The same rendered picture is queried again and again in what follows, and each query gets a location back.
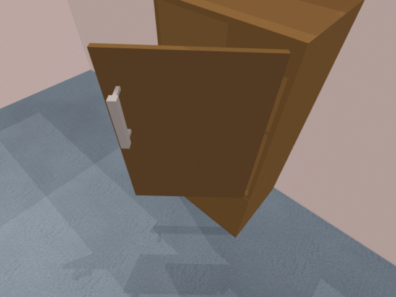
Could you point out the handle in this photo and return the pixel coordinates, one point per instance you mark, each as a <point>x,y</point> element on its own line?
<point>116,112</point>

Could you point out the cupboard door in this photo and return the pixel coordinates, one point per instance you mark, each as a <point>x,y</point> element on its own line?
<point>197,114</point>

